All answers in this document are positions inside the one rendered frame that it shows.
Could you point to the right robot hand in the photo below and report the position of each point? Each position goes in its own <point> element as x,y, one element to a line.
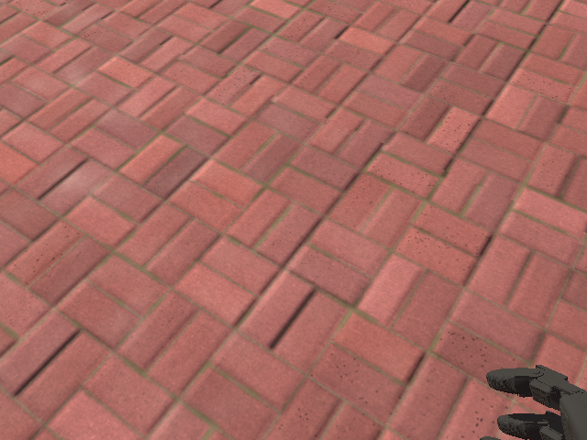
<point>549,388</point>

